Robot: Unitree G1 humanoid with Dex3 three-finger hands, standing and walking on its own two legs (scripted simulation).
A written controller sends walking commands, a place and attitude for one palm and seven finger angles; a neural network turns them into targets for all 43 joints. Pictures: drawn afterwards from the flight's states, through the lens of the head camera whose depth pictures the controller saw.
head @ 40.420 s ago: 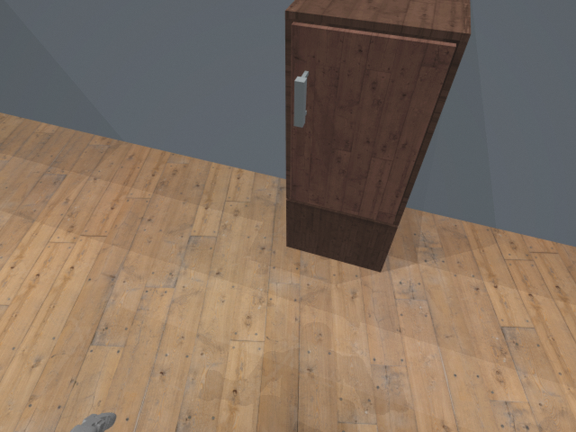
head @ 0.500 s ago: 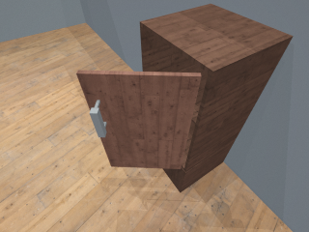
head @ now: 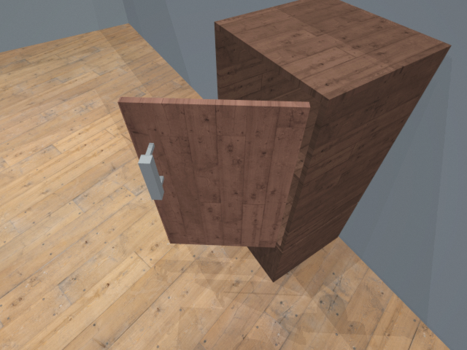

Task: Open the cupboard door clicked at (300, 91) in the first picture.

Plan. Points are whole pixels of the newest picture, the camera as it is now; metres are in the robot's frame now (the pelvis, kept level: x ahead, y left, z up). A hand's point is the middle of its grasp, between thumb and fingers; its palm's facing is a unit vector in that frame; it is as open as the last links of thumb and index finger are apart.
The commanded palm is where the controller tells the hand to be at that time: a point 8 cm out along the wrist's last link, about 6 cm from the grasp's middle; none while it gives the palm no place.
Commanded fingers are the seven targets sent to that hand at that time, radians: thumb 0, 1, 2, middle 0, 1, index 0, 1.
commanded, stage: come to a stop and stand still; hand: left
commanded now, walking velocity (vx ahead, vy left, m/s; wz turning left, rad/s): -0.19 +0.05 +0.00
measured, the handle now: (154, 171) +0.48 +0.22 -0.02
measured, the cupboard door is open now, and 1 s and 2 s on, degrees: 55 55 55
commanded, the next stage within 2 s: none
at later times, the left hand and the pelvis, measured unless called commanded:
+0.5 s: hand out of the picture -0.03 +0.20 -0.17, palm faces +0.04 -0.98 -0.18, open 7.4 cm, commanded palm none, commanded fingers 0.00 0.90 0.90 -0.20 -0.30 -0.20 -0.30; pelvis -0.02 +0.03 +0.00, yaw +1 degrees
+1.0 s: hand out of the picture +0.01 +0.20 -0.18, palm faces +0.07 -0.98 -0.20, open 7.4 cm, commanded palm none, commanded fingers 0.00 0.90 0.90 -0.20 -0.30 -0.20 -0.30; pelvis +0.00 +0.03 -0.01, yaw +1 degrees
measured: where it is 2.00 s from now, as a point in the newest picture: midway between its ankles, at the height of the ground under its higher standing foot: outside the picture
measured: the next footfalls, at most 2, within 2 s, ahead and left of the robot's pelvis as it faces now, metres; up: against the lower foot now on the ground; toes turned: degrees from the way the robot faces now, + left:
none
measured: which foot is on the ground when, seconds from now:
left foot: down 0.00-1.00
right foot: down 0.00-1.00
